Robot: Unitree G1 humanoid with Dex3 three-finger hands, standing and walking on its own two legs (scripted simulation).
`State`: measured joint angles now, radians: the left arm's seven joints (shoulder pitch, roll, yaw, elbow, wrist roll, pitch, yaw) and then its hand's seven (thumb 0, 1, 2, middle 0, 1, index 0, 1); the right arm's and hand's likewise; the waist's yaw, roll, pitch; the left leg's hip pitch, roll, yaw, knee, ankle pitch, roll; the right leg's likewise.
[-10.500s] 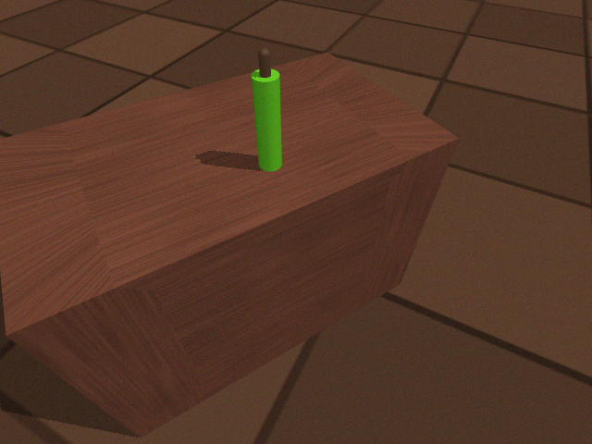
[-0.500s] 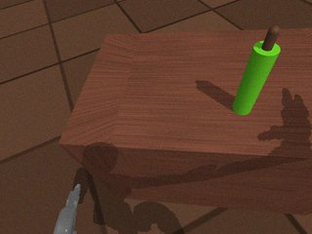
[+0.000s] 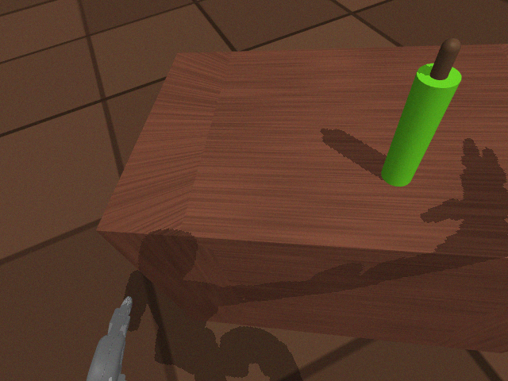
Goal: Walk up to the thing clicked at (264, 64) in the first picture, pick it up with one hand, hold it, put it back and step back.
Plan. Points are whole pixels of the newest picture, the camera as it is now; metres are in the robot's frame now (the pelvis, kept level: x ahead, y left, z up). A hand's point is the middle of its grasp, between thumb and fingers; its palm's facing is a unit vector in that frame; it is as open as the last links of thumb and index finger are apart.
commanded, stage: go down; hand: right
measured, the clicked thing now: (418, 122) +0.52 -0.19 +0.10
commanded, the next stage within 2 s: approach in 0.12 s
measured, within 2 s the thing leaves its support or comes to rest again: neither
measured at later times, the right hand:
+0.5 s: hand out of the picture +0.42 -0.35 +0.12, palm faces +0.13 +0.99 +0.01, open 17.7 cm
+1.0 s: hand (435, 163) +0.48 -0.23 +0.04, palm faces +0.11 +0.99 +0.03, open 17.7 cm
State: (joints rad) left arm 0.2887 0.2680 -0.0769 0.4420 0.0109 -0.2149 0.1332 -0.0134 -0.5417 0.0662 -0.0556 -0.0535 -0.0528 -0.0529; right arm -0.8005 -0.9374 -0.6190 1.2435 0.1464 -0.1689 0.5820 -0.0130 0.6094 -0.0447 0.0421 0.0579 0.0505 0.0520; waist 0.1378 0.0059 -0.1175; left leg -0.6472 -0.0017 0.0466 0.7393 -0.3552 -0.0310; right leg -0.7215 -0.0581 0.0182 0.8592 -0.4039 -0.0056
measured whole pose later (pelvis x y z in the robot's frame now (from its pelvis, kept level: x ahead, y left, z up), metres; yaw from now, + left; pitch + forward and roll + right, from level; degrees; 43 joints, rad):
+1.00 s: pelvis -0.02 +0.01 -0.03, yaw +2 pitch +20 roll +4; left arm 0.37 0.24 0.00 0.15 0.04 -0.12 0.02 -0.01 -0.53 0.04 -0.06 -0.06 -0.07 -0.05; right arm -0.81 -0.60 -0.53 1.15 0.07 -0.33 0.25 -0.01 0.60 -0.04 0.04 0.05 0.04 0.05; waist 0.22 0.00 -0.13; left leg -0.90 -0.02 0.03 0.97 -0.42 -0.02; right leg -0.95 -0.08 0.01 1.06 -0.47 0.00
